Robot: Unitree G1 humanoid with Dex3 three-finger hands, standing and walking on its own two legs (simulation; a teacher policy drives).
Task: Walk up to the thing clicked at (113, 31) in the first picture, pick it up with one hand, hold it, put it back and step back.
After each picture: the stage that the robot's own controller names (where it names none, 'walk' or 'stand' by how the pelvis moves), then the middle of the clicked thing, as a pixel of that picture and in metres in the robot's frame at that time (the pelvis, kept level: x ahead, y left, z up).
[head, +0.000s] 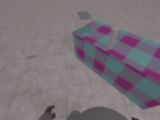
stand; (112, 38) +0.87 -0.19 -0.05
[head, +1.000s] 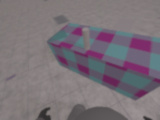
walk; (86, 39) +0.77 +0.13 -0.02
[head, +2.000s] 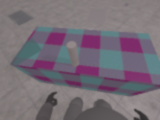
stand; (73, 55) +0.47 +0.17 -0.02
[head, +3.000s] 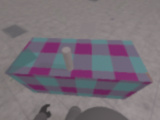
stand; (68, 60) +0.48 +0.23 -0.03
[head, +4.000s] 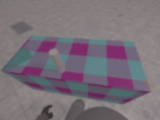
stand; (58, 62) +0.43 +0.31 -0.03
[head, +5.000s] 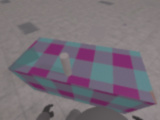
stand; (66, 65) +0.43 +0.24 -0.05
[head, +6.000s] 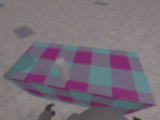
stand; (63, 70) +0.39 +0.25 -0.06
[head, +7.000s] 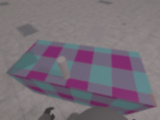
stand; (64, 69) +0.40 +0.25 -0.06
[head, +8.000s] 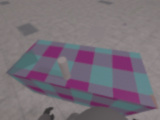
stand; (64, 69) +0.40 +0.25 -0.06
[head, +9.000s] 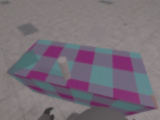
stand; (65, 69) +0.40 +0.24 -0.06
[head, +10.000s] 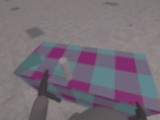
rise first; (66, 70) +0.40 +0.26 -0.05
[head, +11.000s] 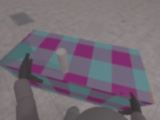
go down; (63, 62) +0.43 +0.23 -0.03
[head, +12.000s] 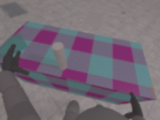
go down; (60, 57) +0.43 +0.24 +0.01
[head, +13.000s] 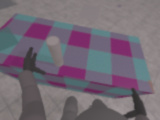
close in; (56, 54) +0.43 +0.24 +0.03
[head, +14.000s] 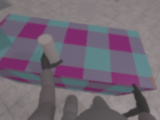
close; (51, 53) +0.43 +0.25 +0.05
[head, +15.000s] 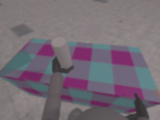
lift; (64, 58) +0.34 +0.17 +0.18
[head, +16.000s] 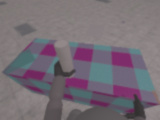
hold; (66, 61) +0.33 +0.18 +0.15
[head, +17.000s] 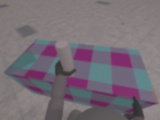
hold; (66, 61) +0.34 +0.17 +0.15
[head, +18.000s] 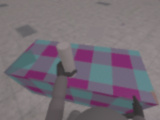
hold; (68, 62) +0.34 +0.17 +0.14
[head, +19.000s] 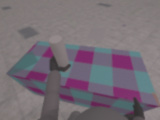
crouch; (61, 56) +0.34 +0.21 +0.18
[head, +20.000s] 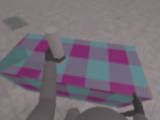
lower; (56, 48) +0.42 +0.23 +0.15
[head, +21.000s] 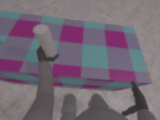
lower; (48, 46) +0.46 +0.24 +0.07
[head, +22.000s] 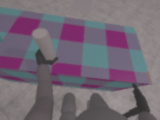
lower; (47, 49) +0.44 +0.25 +0.06
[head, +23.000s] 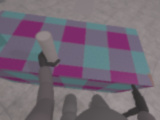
lower; (50, 52) +0.43 +0.24 +0.06
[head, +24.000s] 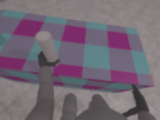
lower; (50, 52) +0.43 +0.24 +0.06
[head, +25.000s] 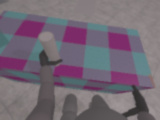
open; (52, 52) +0.43 +0.24 +0.05
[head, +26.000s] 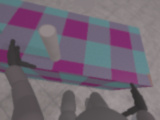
rise; (52, 47) +0.44 +0.23 +0.06
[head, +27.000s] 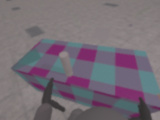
sink last; (66, 65) +0.42 +0.25 +0.00
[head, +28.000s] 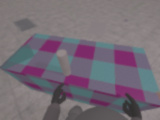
stand; (64, 64) +0.40 +0.23 +0.01
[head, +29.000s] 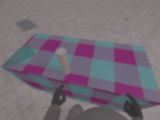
stand; (64, 62) +0.42 +0.24 +0.01
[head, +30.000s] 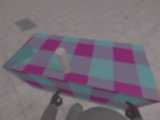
stand; (63, 62) +0.42 +0.25 +0.00
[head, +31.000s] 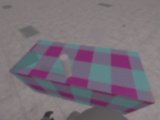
stand; (66, 66) +0.43 +0.25 -0.06
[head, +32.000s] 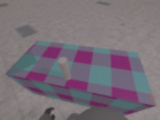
stand; (65, 69) +0.40 +0.24 -0.06
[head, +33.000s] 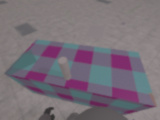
stand; (65, 69) +0.39 +0.24 -0.06
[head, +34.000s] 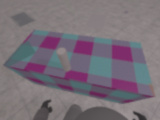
walk; (64, 61) +0.43 +0.25 -0.05
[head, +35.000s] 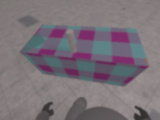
walk; (71, 42) +0.66 +0.26 -0.04
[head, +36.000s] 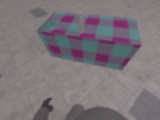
stand; (80, 23) +1.01 +0.21 -0.03
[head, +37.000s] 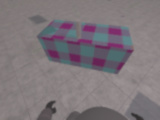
stand; (78, 29) +1.03 +0.22 -0.06
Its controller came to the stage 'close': yes
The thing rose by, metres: 0.22
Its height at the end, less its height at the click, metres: +0.00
